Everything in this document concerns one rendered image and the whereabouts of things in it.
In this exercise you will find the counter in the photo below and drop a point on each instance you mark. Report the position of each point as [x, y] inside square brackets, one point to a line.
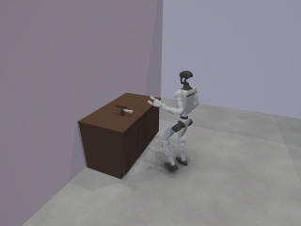
[113, 139]

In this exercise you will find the robot torso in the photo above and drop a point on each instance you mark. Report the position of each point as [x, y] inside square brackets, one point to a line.
[188, 97]

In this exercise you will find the tap lever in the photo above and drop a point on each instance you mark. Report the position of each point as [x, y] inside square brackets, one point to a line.
[126, 110]

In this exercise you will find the left robot hand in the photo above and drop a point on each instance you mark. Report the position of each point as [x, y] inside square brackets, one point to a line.
[155, 103]

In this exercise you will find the robot left upper arm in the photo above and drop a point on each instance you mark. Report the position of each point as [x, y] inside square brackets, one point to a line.
[178, 97]

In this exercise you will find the robot left thigh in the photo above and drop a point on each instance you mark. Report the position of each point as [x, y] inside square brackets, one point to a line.
[172, 128]

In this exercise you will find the left robot forearm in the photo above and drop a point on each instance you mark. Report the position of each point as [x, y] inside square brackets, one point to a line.
[174, 111]

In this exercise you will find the robot right upper arm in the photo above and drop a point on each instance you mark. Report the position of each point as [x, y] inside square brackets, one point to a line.
[196, 102]

